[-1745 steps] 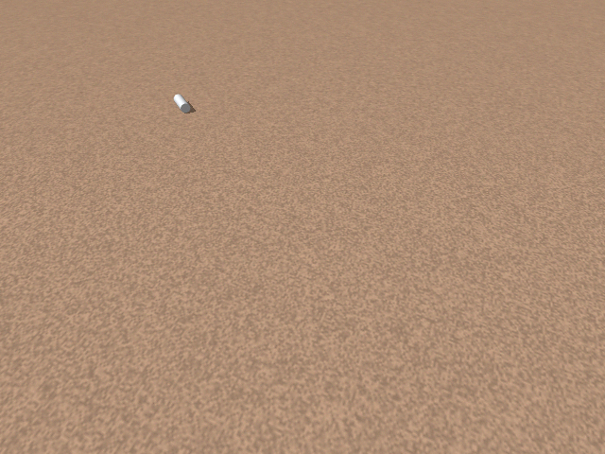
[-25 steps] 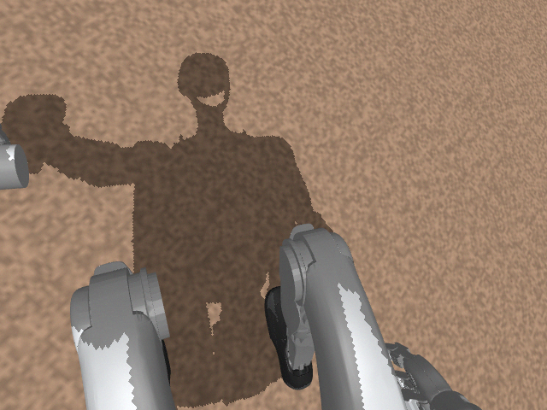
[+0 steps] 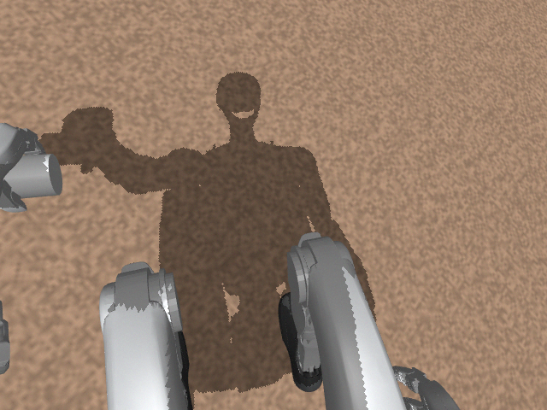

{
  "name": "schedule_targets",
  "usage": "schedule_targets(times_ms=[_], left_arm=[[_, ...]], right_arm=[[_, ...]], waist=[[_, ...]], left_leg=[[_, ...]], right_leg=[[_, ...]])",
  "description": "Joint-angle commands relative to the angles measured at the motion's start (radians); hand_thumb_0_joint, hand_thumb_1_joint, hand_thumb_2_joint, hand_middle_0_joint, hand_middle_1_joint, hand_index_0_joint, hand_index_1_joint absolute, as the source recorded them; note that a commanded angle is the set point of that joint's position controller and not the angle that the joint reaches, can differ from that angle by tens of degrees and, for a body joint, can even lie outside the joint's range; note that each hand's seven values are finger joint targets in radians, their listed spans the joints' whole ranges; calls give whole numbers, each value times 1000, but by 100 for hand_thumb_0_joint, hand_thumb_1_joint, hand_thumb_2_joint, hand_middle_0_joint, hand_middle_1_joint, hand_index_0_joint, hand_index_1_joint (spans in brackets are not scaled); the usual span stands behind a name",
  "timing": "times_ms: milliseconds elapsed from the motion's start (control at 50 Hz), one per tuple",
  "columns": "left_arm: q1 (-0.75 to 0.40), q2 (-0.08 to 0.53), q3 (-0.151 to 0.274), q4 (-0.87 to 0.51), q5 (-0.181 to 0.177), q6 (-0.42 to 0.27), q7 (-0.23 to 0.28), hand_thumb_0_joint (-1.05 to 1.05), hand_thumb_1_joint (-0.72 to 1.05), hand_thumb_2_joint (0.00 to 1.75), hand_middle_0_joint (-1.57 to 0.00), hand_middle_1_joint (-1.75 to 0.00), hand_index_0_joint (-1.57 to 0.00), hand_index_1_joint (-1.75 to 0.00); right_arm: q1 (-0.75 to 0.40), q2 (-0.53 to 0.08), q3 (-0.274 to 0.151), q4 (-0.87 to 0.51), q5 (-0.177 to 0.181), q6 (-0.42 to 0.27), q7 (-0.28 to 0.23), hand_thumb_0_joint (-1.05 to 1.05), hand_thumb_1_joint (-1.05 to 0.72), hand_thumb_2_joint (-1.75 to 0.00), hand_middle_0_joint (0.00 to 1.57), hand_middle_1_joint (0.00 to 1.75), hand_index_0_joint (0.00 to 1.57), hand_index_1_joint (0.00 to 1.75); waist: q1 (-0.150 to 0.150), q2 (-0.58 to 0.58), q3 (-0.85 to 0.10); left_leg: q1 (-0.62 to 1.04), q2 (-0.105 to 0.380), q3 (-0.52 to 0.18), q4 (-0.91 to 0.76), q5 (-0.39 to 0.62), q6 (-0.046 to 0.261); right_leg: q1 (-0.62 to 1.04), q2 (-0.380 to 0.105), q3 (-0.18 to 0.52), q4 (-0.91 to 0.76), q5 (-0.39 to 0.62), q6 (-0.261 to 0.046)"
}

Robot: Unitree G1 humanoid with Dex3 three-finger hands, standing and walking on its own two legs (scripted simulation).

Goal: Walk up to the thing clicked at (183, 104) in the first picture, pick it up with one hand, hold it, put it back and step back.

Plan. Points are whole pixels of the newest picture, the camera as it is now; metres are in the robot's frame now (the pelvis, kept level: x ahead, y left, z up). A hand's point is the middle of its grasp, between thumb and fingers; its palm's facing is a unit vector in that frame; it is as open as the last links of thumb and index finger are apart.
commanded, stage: lift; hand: left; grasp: from above
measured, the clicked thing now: (0, 178) +0.46 +0.35 -0.15
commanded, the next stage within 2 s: hold in 1.34 s
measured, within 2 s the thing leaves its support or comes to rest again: neither
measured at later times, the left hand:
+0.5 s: hand out of the picture +0.38 +0.31 +0.05, palm faces -0.44 -0.10 -0.89, open 8.9 cm
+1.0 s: hand out of the picture +0.34 +0.27 +0.23, palm faces -0.46 -0.12 -0.88, open 8.9 cm
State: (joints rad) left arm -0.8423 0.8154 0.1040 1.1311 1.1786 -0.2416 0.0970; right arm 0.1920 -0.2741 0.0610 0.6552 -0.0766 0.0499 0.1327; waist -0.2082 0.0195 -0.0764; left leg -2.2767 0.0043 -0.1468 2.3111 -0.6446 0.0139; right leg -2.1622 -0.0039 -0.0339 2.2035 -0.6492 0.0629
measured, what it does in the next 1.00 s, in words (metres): rises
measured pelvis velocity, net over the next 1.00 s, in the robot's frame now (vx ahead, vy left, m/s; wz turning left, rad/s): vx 0.04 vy -0.01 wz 0.11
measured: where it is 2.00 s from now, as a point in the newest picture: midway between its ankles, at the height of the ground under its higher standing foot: (241, 376)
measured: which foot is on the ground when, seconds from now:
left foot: down 0.00-1.00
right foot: down 0.00-1.00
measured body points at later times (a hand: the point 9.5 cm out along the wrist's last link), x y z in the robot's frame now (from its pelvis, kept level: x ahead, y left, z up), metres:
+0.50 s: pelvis +0.00 -0.01 +0.13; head +0.17 +0.05 +0.54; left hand +0.40 +0.31 +0.10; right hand +0.15 -0.26 +0.02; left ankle +0.08 +0.12 -0.33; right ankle +0.11 -0.15 -0.33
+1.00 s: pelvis +0.04 -0.01 +0.30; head +0.12 +0.01 +0.75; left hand +0.36 +0.27 +0.28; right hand +0.18 -0.26 +0.19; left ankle +0.08 +0.12 -0.33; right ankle +0.11 -0.15 -0.33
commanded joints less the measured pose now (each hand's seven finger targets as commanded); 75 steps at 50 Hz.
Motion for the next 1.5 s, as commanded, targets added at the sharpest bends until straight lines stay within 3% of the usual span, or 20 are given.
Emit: schedule_targets(times_ms=[0,120,220,260,380,440,460,520,560,620,760,820,900,920,980,1020,1120,1160,1300,1480], left_arm=[[-298,303,71,-289,-61,5,8,0,83,55,-116,-50,-118,-48],[-199,252,58,-380,-110,10,-24,0,79,57,-113,-51,-115,-49],[-139,227,49,-512,-143,24,-48,0,77,52,-107,-54,-111,-51],[-85,187,36,-539,-155,34,-55,0,79,51,-109,-51,-112,-48],[-1,159,31,-655,-180,75,-62,0,78,49,-108,-49,-111,-45],[48,102,-2,-685,-196,100,-63,0,79,47,-108,-48,-112,-44],[85,115,18,-686,-202,109,-64,0,78,47,-107,-48,-111,-44],[115,78,-12,-739,-210,122,-70,0,78,49,-109,-46,-112,-43],[153,84,5,-729,-218,134,-64,0,80,50,-110,-47,-113,-44],[179,51,-14,-752,-219,143,-57,0,81,53,-110,-49,-113,-46],[241,-57,-95,-658,-210,151,-46,0,76,51,-107,-51,-110,-48],[269,-70,-93,-630,-215,148,-36,0,76,50,-106,-50,-109,-47],[248,-85,-104,-601,-186,145,-11,0,78,53,-107,-53,-110,-50],[262,-117,-128,-587,-180,147,-6,0,78,52,-108,-54,-111,-50],[199,-107,-130,-589,-169,146,18,0,77,58,-107,-57,-110,-54],[202,-98,-114,-577,-156,155,36,0,78,61,-108,-58,-110,-55],[219,-116,-133,-512,-154,180,50,0,75,63,-107,-57,-109,-55],[221,-147,-159,-512,-159,185,48,0,74,65,-106,-56,-108,-55],[249,-172,-183,-515,-177,195,15,0,69,64,-102,-57,-104,-55],[242,-167,-180,-562,-173,174,-13,0,69,59,-99,-59,-103,-55]], right_arm=[[171,-255,-110,-39,13,-4,-26,0,-91,-90,20,30,20,30],[153,-237,-125,-61,33,-1,-44,0,-91,-90,20,30,20,30],[132,-222,-133,-83,51,0,-67,0,-91,-90,20,30,20,30],[121,-217,-139,-86,58,0,-76,0,-90,-90,20,30,20,30],[82,-201,-144,-94,74,-2,-105,0,-90,-90,20,30,20,30],[68,-184,-141,-89,81,-5,-118,0,-90,-90,20,30,20,30],[59,-183,-143,-91,84,-7,-125,0,-90,-90,20,30,20,30],[41,-167,-139,-94,92,-12,-142,0,-90,-90,20,30,20,30],[27,-160,-133,-86,98,-19,-154,0,-89,-90,20,30,20,30],[17,-148,-132,-85,102,-32,-169,0,-90,-90,20,30,20,30],[31,-126,-123,-58,112,-66,-196,0,-90,-90,20,30,20,30],[26,-125,-129,-52,113,-80,-200,0,-90,-90,20,30,20,30],[44,-115,-131,-46,116,-87,-201,0,-90,-90,20,30,20,30],[49,-111,-129,-46,117,-88,-201,0,-91,-90,20,30,20,30],[65,-112,-133,-36,116,-91,-202,0,-90,-90,20,30,20,30],[74,-115,-139,-28,115,-92,-201,0,-90,-90,20,30,20,30],[63,-115,-142,-23,117,-90,-194,0,-90,-90,20,30,20,30],[61,-112,-142,-30,118,-89,-191,0,-90,-90,20,30,20,30],[57,-108,-146,-36,120,-85,-192,0,-90,-90,20,30,20,30],[39,-113,-147,-44,122,-79,-196,0,-90,-89,20,30,20,30]], waist=[[39,350,-744],[57,289,-725],[82,275,-762],[86,277,-753],[106,257,-730],[100,239,-698],[116,208,-689],[112,200,-644],[123,178,-599],[123,153,-594],[119,90,-452],[135,88,-419],[139,82,-412],[135,76,-399],[134,77,-400],[149,93,-403],[160,83,-345],[156,60,-336],[161,41,-297],[167,33,-268]], left_leg=[[679,-6,61,-364,135,7],[701,-3,60,-450,69,16],[795,4,56,-538,68,16],[845,6,53,-582,87,11],[970,15,50,-703,99,9],[1030,18,64,-761,113,8],[1047,19,66,-786,104,9],[1099,20,73,-870,60,8],[1127,21,73,-924,34,7],[1206,19,89,-977,73,6],[1330,16,97,-1126,139,0],[1388,19,95,-1200,149,-4],[1469,11,113,-1261,227,-8],[1484,8,119,-1274,255,-7],[1548,0,137,-1317,292,-6],[1601,-1,136,-1354,324,-11],[1683,2,134,-1447,358,-17],[1711,-2,134,-1474,370,-15],[1785,-6,145,-1553,423,-14],[1877,-4,153,-1632,456,-17]], right_leg=[[311,22,-91,-227,174,-97],[382,25,-81,-315,138,-93],[480,29,-72,-389,148,-90],[508,26,-70,-421,160,-89],[625,24,-58,-529,171,-84],[701,26,-49,-609,177,-81],[731,25,-45,-640,168,-79],[815,27,-35,-729,140,-76],[868,26,-26,-781,119,-74],[958,27,-11,-866,135,-77],[1123,31,10,-1040,184,-80],[1192,31,15,-1104,189,-78],[1287,34,25,-1185,246,-79],[1308,37,26,-1202,272,-79],[1374,37,30,-1261,305,-75],[1413,36,34,-1289,333,-75],[1485,35,27,-1362,361,-73],[1520,34,31,-1396,374,-70],[1605,34,36,-1478,423,-69],[1664,39,33,-1545,442,-72]])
